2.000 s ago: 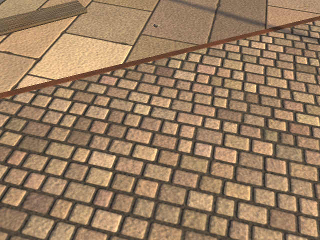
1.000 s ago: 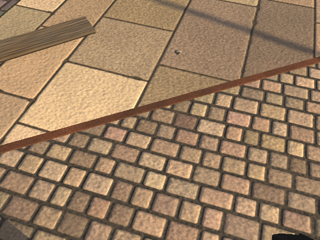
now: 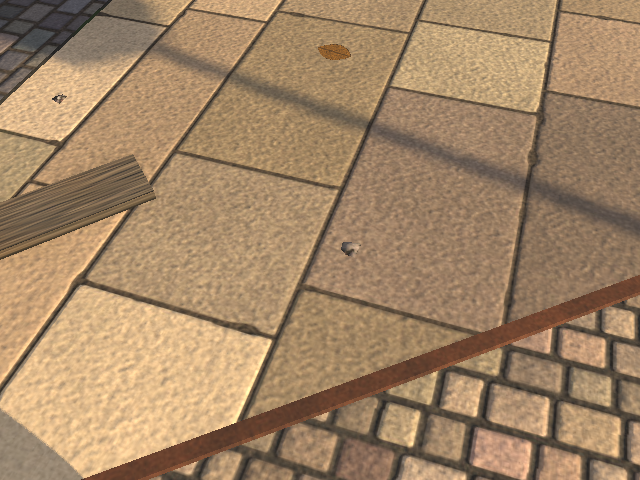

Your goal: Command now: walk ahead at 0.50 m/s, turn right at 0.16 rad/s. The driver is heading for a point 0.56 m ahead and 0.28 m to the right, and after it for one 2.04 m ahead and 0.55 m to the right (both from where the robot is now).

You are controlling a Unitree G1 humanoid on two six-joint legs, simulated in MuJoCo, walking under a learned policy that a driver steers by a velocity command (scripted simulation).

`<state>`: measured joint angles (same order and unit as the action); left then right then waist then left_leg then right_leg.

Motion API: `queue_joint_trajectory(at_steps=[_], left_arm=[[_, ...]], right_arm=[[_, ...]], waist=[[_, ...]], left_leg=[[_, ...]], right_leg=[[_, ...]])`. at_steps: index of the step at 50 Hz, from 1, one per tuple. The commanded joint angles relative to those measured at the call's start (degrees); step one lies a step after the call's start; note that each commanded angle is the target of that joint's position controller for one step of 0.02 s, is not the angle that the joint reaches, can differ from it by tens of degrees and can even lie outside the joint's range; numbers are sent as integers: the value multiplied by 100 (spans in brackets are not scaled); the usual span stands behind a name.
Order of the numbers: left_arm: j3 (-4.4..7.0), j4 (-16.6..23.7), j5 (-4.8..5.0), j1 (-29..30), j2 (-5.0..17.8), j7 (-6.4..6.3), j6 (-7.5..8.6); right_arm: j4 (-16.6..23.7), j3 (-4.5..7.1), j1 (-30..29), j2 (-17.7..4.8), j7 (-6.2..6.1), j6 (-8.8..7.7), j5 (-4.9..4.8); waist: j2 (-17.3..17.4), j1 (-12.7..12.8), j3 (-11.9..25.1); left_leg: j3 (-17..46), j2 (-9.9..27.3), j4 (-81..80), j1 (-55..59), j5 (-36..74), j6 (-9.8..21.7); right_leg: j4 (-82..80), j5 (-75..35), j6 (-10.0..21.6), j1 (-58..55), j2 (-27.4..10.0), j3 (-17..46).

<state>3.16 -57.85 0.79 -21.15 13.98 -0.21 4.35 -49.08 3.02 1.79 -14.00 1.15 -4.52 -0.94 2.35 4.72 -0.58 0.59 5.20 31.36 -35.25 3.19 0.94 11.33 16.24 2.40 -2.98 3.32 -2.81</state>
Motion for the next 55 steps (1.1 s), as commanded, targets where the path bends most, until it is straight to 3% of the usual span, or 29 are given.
queue_joint_trajectory(at_steps=[1,3,4,5,6,7,8,9,10,12,15,19,23,26,28,30,31,32,33,34,35,36,37,38,42,47,52,54,55], left_arm=[[228,75,44,-263,1013,-61,-62],[256,166,55,18,1097,-67,-105],[192,235,16,85,929,-59,-107],[72,412,-125,24,611,-54,-95],[-89,399,20,-752,-56,-17,22],[85,338,162,-339,701,-18,87],[162,490,235,150,906,-24,115],[168,504,213,344,813,-61,99],[211,500,144,418,731,-82,51],[221,502,154,234,456,-52,-100],[235,708,116,500,345,-47,-256],[220,958,55,1047,320,57,-234],[130,1289,27,1875,233,209,-207],[124,1549,43,2211,295,312,-225],[196,1642,54,2070,461,357,-244],[401,1474,90,1076,818,346,-265],[617,1207,103,104,1207,264,-282],[780,1088,110,-353,1846,138,-325],[729,1315,52,-153,2032,185,-218],[561,1335,10,-172,1495,236,-134],[492,1320,15,39,1238,231,-63],[434,1406,33,483,1047,222,-28],[367,1505,12,833,831,204,-16],[329,1590,-37,975,759,172,-13],[394,1551,11,651,1058,13,23],[384,1473,38,275,1055,-81,-52],[381,1356,71,-47,1018,-119,-132],[397,1392,47,14,1052,-148,-176],[375,1448,43,123,998,-146,-192]], right_arm=[[563,95,-620,-522,88,-168,-23],[362,234,205,-804,65,-215,-10],[84,379,1199,-1109,9,-227,31],[-58,487,2228,-1562,-65,-207,122],[-168,489,2289,-1703,-23,-169,134],[-74,330,2093,-1065,-29,-170,94],[-3,252,1637,-812,-56,-184,80],[40,205,1248,-694,-51,-200,102],[32,174,996,-548,-40,-213,125],[-23,161,825,-447,-43,-239,192],[-116,228,872,-630,-113,-269,190],[-181,284,999,-800,-216,-220,200],[-250,340,1328,-967,-276,-129,116],[-316,393,1541,-1071,-273,-7,26],[-264,440,1428,-1223,-283,71,-25],[-186,468,1230,-1356,-293,165,-79],[-142,427,1223,-1287,-297,173,-60],[67,262,1392,-718,-287,113,165],[328,102,1569,-352,-216,-128,121],[456,200,839,-819,-139,-323,-127],[514,199,622,-847,-112,-425,-205],[402,214,661,-827,-162,-456,-80],[339,281,717,-928,-200,-410,51],[324,309,808,-953,-192,-324,76],[522,265,403,-698,-216,-138,177],[836,160,-564,-511,-115,-189,107],[1052,183,-874,-742,19,-313,41],[1010,226,-581,-874,39,-376,29],[890,281,-115,-968,21,-408,48]], waist=[[-601,-172,-421],[-715,-688,77],[-618,-1110,763],[167,-1376,1752],[1729,-921,2416],[931,-1104,1902],[661,-1043,1089],[229,-861,686],[198,-719,359],[373,-471,196],[193,-386,-66],[69,-473,-229],[-71,-766,-458],[-13,-806,-535],[156,-597,-323],[253,31,280],[47,490,792],[-1200,315,1135],[-1670,-107,2009],[-886,219,1709],[-755,110,1036],[-296,-172,653],[-329,-384,462],[-418,-526,424],[-379,-502,200],[-707,-126,-42],[-787,-40,-54],[-974,-222,14],[-1024,-479,199]], left_leg=[[51,-117,-353,-94,-445,128],[-174,-407,-544,1274,-634,288],[-85,-283,-378,2824,-469,481],[1243,946,-198,4620,-516,812],[3747,2050,-1021,6047,-1593,1598],[3578,1803,-1309,5578,-2201,1344],[2634,1636,-1424,4801,-2025,1069],[2023,1433,-1621,3998,-1570,950],[1488,1234,-1838,3400,-1263,880],[840,1054,-2165,2807,-984,846],[215,1078,-2418,2612,-497,949],[-523,958,-2517,2803,-167,876],[-1012,1033,-2477,3233,-22,802],[-1190,1222,-2122,3885,508,713],[-1352,1262,-1526,4111,2087,592],[-1536,1111,9,3980,3561,411],[-1623,860,1407,3219,2947,169],[-1606,297,3432,1232,-656,-159],[-224,-782,4825,-385,-3866,-316],[446,-490,5023,-1074,-3541,-161],[372,-239,4692,-1265,-3019,3],[391,31,4170,-908,-2566,31],[405,189,3695,-458,-2304,2],[430,265,3497,-101,-2128,-42],[260,120,2309,-85,-1373,-370],[191,-297,313,286,190,-423],[357,-468,-415,491,-50,-262],[333,-512,-512,855,-573,-117],[212,-576,-715,1486,-575,14]], right_leg=[[177,-2418,805,-145,-1847,966],[1035,-3745,647,13,-1672,910],[2160,-3737,472,609,-1323,715],[4039,-1770,243,1867,-805,409],[5683,1765,-7,3817,18,587],[6256,1721,30,4303,-347,1122],[6279,1166,85,4566,-603,981],[6101,664,65,4324,-866,887],[5824,349,48,4119,-1016,882],[5605,38,38,3667,-1189,879],[5263,-412,-41,4024,-1263,871],[4052,-1491,-126,4246,-1202,747],[3067,-1844,-52,4227,-1080,285],[2708,-1358,114,4325,-962,76],[2627,-803,310,3829,-671,-213],[2441,-515,599,2427,-169,-526],[2094,-816,826,872,12,-342],[1853,-658,1357,-722,-1224,1841],[757,403,2352,-1858,-2253,5070],[368,365,2014,-1792,-2205,4757],[422,-14,1785,-1144,-2012,3858],[453,-545,1561,-271,-1733,3170],[394,-1097,1436,412,-1525,2676],[269,-1382,1408,822,-1413,2479],[69,-2141,1400,1341,-1187,1968],[134,-1398,1022,1605,-846,1715],[759,-1239,925,956,-1126,2361],[1118,-1581,852,768,-1211,2623],[1472,-1979,751,813,-1060,2604]])
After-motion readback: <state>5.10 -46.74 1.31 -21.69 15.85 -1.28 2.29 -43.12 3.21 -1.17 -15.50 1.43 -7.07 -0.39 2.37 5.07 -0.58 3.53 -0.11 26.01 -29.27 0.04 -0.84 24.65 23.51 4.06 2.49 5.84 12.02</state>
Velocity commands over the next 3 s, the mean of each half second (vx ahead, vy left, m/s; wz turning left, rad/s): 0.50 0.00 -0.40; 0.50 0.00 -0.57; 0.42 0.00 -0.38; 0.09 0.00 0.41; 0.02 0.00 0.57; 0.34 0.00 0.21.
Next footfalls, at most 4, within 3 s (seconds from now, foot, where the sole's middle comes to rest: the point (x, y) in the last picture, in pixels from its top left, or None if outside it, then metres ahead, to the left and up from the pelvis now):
0.08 left None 0.24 0.14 -0.78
0.62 right None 0.47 -0.17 -0.78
1.12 left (425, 336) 0.83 -0.14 -0.78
1.56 right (564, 352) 0.81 -0.45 -0.78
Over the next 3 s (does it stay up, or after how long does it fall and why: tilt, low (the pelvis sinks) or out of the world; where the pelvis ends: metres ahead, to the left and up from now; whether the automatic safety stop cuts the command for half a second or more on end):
stays up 0.96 -0.26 0.01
